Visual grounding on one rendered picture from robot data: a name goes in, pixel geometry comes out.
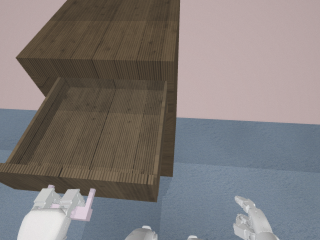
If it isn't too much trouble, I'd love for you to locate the handle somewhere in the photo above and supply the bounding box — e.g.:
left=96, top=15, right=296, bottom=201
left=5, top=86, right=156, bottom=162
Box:
left=38, top=184, right=96, bottom=222

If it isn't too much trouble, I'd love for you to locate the robot right hand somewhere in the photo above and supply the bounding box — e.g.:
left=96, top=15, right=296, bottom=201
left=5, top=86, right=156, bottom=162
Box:
left=233, top=195, right=273, bottom=240

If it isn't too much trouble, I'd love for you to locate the robot left shin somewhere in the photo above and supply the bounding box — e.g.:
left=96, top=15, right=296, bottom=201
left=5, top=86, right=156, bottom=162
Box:
left=142, top=225, right=152, bottom=230

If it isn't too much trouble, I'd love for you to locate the drawer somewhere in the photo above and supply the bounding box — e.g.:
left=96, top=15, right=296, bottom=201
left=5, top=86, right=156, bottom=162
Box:
left=0, top=77, right=168, bottom=203

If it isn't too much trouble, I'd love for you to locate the left robot thigh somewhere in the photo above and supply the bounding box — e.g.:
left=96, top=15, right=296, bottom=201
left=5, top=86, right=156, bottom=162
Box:
left=125, top=228, right=158, bottom=240

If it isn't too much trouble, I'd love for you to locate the robot left hand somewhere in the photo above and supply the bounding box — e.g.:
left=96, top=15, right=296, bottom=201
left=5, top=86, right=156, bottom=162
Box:
left=17, top=188, right=86, bottom=240

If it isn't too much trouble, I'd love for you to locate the cabinet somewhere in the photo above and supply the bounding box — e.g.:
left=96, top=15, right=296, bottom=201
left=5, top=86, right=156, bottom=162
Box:
left=16, top=0, right=180, bottom=177

